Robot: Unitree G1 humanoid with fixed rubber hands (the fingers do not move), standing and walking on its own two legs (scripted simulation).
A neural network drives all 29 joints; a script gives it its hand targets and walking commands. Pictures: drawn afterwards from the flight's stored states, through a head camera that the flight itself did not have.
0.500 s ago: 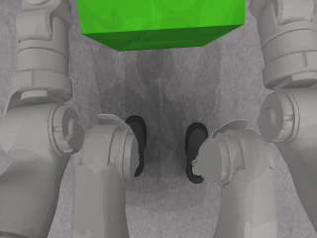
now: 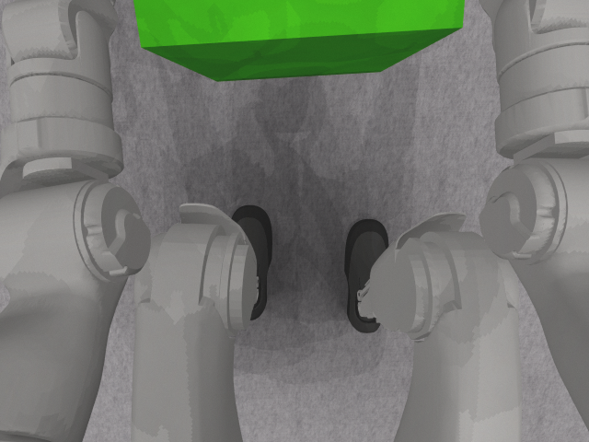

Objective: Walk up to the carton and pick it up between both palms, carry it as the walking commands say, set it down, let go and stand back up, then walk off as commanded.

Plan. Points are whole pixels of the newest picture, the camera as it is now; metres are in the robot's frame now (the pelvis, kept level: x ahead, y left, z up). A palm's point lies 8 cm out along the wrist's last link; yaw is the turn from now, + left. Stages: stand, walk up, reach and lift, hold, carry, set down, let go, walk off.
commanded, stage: set down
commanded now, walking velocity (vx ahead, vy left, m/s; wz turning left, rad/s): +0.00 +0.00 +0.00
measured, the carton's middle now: out of the picture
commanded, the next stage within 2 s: none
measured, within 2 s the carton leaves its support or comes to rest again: neither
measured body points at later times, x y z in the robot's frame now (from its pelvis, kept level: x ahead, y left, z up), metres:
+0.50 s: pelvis +0.00 +0.00 +0.00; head +0.38 +0.02 +0.24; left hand +0.57 +0.22 -0.15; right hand +0.60 -0.13 -0.15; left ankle +0.13 +0.11 -0.33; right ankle +0.11 -0.10 -0.33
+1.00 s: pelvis +0.01 +0.00 +0.00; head +0.38 +0.02 +0.25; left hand +0.57 +0.25 -0.15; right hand +0.60 -0.16 -0.16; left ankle +0.13 +0.11 -0.33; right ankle +0.11 -0.10 -0.33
